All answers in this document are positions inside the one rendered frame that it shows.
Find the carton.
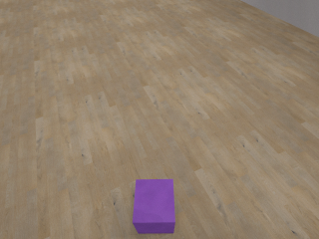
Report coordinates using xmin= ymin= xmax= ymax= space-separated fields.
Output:
xmin=133 ymin=179 xmax=175 ymax=234

